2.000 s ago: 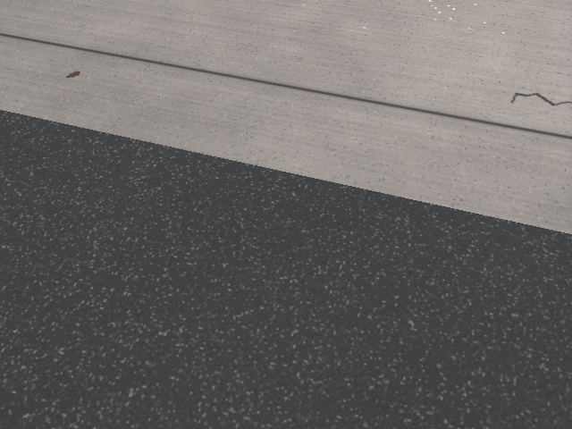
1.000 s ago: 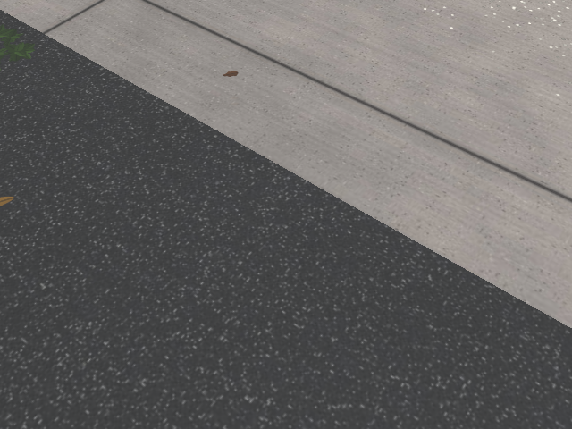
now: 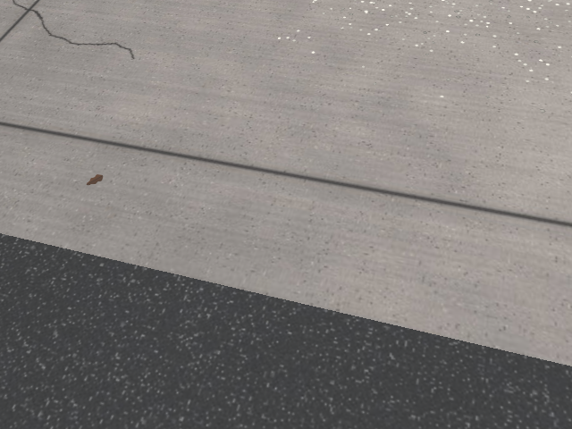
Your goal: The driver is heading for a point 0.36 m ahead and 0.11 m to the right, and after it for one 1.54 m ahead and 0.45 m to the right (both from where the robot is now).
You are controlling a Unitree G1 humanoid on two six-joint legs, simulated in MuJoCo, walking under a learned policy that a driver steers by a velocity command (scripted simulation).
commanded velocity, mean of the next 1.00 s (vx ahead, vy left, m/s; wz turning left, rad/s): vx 0.21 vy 0.00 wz -0.56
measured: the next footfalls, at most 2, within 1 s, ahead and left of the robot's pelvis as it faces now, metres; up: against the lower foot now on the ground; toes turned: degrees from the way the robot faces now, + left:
left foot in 0.30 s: +0.09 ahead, +0.14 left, +0.00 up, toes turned -16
right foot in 0.76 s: +0.07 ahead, -0.17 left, +0.00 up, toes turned -30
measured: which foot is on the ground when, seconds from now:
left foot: up 0.00-0.28, down 0.30-0.76, up 0.78-1.00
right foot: down 0.00-0.30, up 0.32-0.74, down 0.76-1.00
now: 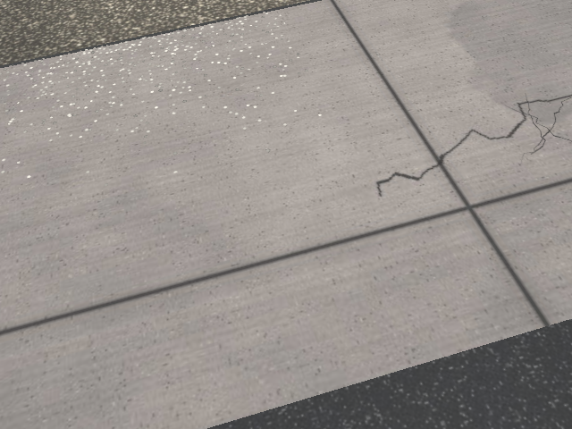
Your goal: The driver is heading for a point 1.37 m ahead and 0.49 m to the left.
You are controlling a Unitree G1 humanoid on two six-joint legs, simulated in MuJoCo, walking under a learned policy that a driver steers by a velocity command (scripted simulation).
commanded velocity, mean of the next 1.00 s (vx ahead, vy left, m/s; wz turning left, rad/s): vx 0.09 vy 0.00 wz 0.42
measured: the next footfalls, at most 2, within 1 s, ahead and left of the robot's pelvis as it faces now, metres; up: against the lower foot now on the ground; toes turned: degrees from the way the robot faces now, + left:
left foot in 0.22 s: +0.31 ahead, +0.10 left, +0.00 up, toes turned +4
right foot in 0.64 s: +0.36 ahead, -0.13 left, +0.00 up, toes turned +24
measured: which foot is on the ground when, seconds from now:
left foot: up 0.00-0.20, down 0.22-0.64, up 0.66-1.00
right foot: down 0.00-0.22, up 0.24-0.62, down 0.64-1.00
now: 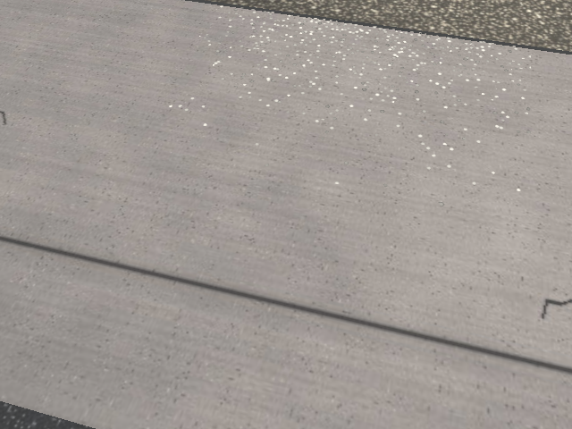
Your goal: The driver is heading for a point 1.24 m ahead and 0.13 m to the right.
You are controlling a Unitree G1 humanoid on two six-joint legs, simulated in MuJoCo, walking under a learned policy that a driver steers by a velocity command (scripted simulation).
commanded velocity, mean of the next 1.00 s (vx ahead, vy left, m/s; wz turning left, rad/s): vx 0.02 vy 0.00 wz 0.19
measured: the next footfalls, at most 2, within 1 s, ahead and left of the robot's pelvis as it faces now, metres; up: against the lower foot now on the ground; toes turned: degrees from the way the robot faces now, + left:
left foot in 0.06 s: +0.05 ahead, +0.13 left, +0.00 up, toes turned +9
right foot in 0.46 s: +0.06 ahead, -0.11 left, +0.00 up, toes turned +9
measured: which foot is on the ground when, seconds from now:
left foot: up 0.00-0.04, down 0.06-1.00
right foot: down 0.00-0.06, up 0.08-0.44, down 0.46-1.00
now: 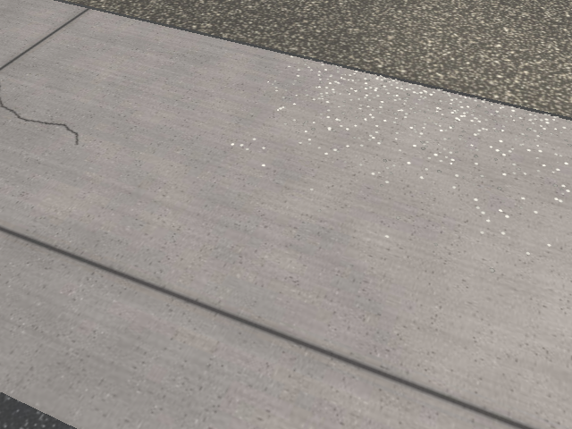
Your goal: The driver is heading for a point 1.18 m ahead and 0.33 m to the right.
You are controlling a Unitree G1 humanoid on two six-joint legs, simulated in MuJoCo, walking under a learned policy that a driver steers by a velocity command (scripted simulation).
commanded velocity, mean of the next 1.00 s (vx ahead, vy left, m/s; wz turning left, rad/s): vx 0.05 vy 0.00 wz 0.00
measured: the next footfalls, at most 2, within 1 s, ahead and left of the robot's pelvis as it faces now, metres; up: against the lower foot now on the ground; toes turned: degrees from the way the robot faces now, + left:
right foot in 0.34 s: +0.11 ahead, -0.12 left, +0.00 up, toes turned +0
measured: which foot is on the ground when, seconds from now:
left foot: down 0.00-1.00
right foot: down 0.00-0.08, up 0.10-0.32, down 0.34-1.00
